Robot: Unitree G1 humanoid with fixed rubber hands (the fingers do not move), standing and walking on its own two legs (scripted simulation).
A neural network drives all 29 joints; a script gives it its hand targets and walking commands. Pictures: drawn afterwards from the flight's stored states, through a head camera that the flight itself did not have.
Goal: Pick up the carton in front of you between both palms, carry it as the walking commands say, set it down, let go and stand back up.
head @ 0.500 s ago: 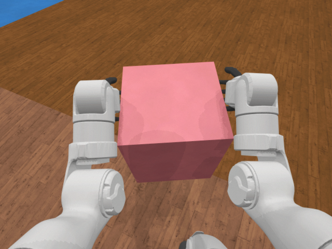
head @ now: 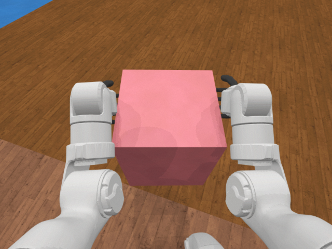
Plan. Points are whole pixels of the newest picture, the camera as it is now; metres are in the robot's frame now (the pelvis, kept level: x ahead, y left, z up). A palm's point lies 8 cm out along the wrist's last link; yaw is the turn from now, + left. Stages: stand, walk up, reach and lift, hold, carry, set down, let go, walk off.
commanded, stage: carry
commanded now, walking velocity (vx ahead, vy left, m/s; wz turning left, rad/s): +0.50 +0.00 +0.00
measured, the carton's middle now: (167, 133) +0.38 -0.02 +0.05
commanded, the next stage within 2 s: none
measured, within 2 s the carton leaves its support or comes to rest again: neither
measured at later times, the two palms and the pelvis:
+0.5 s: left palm (80, 29) +0.66 +0.19 +0.20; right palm (174, 16) +0.72 -0.09 +0.20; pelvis +0.30 -0.01 +0.04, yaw +2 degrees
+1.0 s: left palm out of the picture +1.01 +0.16 +0.24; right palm out of the picture +0.99 -0.12 +0.27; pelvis +0.61 +0.05 +0.07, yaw -1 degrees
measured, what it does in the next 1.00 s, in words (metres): climbs: right foot 0.04 m higher, then left foot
